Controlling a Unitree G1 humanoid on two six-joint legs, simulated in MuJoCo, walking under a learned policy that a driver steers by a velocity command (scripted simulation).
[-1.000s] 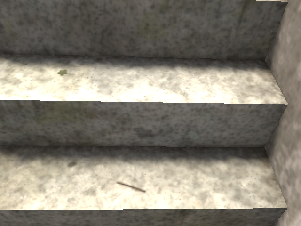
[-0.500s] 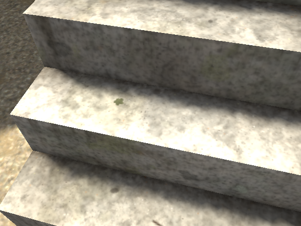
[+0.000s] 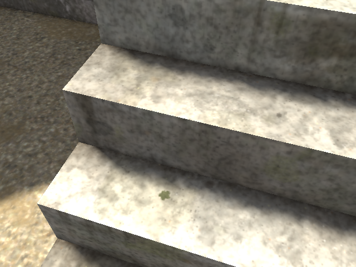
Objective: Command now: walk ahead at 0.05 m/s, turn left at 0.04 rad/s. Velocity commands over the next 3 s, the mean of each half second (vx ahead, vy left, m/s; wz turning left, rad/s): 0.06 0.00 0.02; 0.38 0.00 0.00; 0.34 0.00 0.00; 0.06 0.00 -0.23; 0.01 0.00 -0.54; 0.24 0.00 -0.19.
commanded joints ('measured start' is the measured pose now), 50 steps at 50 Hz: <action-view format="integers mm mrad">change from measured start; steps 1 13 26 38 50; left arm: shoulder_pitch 91 122 236 218 -182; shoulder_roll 76 72 56 67 -165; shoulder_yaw -1 -10 -1 25 -64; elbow -25 -10 23 63 -305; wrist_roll -26 -5 7 24 3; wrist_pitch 40 51 32 31 -18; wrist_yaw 101 118 131 121 112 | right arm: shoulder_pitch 31 56 79 181 322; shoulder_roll -33 -41 -72 -8 -43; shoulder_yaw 5 -13 -28 -5 -17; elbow -36 -11 31 11 195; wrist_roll -16 -4 -3 -15 -39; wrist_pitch -48 -22 20 -41 -89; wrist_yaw -73 -78 -88 -66 -56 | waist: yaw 23 9 7 -50 25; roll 165 18 54 41 47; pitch -19 26 155 186 149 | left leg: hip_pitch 189 236 48 125 327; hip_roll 160 147 103 -8 389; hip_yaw -169 -132 -138 62 -236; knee -130 -182 -244 -141 -409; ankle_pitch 740 408 -304 -22 -110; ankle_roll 65 52 103 101 166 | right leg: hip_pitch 69 74 -40 -104 -1236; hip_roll -44 -59 6 -46 127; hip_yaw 48 62 73 152 156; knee -85 -186 -204 -150 1997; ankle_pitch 283 297 -150 125 -123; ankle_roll -44 -47 -122 -262 -234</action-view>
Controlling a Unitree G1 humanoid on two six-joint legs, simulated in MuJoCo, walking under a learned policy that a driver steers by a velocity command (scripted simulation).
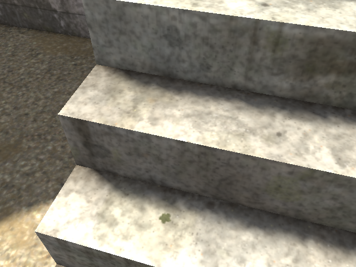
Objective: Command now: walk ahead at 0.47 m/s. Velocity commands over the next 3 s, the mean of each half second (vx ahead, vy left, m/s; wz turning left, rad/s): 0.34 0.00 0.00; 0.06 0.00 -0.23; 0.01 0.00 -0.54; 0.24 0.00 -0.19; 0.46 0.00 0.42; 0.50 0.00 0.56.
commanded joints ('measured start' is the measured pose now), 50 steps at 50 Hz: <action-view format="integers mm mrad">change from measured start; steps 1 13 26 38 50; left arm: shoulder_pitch -175 92 -13 269 -152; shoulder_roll -57 257 117 244 141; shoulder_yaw -47 69 64 67 -75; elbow -188 113 259 75 -154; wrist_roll -23 37 14 -40 33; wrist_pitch -4 90 8 35 45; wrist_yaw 8 25 49 -13 -73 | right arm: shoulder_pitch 4 -202 -93 -350 -80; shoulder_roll -87 -5 35 -253 -302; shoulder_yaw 4 -26 -2 12 -67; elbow -18 -208 -221 -437 -239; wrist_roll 3 -5 2 -84 -19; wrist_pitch -29 -15 125 1 1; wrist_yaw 13 47 -19 157 63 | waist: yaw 39 47 -121 52 -51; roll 31 -94 -118 189 23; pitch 174 -358 35 -149 -144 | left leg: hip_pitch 16 -499 -605 -173 344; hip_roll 369 -121 33 255 529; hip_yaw -243 -437 -170 -414 -439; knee -276 1514 1217 372 -137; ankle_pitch -118 229 193 1152 390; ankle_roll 127 73 -41 296 271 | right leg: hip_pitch -411 694 342 -73 -438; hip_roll -14 -210 -200 176 -106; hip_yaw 72 663 314 169 150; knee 120 -1812 -1690 26 -482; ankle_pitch -56 -576 -316 189 -391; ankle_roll -20 -41 -64 247 163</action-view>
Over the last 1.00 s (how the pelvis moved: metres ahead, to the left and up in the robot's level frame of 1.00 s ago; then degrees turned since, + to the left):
0.05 0.01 0.01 -2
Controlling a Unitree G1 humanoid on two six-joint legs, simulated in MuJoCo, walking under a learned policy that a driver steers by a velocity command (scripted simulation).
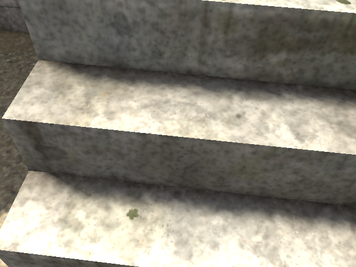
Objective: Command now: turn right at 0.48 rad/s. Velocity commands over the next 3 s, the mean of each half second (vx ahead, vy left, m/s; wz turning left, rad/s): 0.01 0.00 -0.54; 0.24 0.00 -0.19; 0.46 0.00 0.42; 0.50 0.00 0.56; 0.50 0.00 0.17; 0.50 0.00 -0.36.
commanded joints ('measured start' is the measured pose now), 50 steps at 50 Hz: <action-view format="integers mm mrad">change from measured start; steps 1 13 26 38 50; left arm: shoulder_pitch -185 347 439 108 177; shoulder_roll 136 238 65 43 200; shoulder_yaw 23 98 56 136 153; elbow -102 -8 -118 14 40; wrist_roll -12 -18 -24 16 -1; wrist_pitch -29 -36 92 54 -7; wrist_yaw -25 -37 25 50 95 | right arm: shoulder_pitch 14 -200 -346 -53 -207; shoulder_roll -329 -139 -169 -106 -8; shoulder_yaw -137 -95 45 -70 -1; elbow -66 -250 -315 -258 -423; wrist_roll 13 95 -22 27 123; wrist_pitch -64 -8 183 -12 -2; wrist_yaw -47 -127 42 -210 -135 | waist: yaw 18 191 270 8 59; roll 69 -190 210 348 50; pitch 20 10 -55 127 -22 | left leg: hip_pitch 334 -525 47 113 -1115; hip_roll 355 -199 153 124 -15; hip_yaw -213 -562 -458 -468 -139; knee -281 1216 305 378 1667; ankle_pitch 119 136 841 165 -560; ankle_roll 274 131 425 283 14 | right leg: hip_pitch -58 595 -273 548 1711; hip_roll -74 -37 337 -30 -508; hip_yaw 5 645 213 -136 -27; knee -131 -909 656 -725 -1416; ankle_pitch -66 134 660 744 1447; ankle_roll -48 -205 151 -11 -289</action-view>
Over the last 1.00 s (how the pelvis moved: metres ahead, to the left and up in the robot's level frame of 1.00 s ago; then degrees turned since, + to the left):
0.00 0.02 -0.01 -8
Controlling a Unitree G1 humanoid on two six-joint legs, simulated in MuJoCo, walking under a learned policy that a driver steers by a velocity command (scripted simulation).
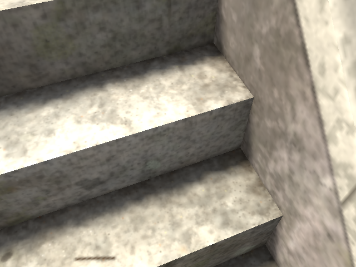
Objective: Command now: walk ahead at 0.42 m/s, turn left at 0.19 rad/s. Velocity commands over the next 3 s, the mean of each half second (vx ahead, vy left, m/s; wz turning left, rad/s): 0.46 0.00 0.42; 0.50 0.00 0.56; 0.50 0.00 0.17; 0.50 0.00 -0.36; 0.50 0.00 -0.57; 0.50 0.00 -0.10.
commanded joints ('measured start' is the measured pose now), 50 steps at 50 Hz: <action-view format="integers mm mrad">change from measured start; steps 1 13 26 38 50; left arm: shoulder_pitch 122 135 -41 -336 232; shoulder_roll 263 251 -61 -41 140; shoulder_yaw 82 32 -25 -70 24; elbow -70 22 -327 -270 -34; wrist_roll -45 -50 30 12 7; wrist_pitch -18 -24 -41 -116 -23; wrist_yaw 60 52 2 -71 -113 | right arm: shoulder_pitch -75 -286 49 497 405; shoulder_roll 3 41 -59 -67 -72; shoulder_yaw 54 100 -29 1 -33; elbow -131 -240 114 368 500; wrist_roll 0 -21 -89 -101 -134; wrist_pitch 19 -9 -13 -82 -99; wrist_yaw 6 27 -7 115 229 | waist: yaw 93 -8 162 -32 293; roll -80 -59 11 116 -190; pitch -220 -144 9 -48 -552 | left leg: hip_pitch -679 166 395 894 169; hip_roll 190 40 64 170 34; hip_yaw -156 223 -373 -623 -423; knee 355 -274 -1302 -1340 -882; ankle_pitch -64 94 355 619 1637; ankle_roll -58 22 142 300 177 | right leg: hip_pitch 623 -137 -873 -1493 228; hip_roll -616 -215 25 37 -118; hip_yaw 362 -122 200 257 794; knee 25 -227 1797 2081 423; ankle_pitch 531 1266 210 -27 -197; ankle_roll -250 -41 62 -33 -292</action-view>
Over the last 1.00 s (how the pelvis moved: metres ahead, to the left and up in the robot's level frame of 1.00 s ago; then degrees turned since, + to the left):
-0.23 -0.08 -0.20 -25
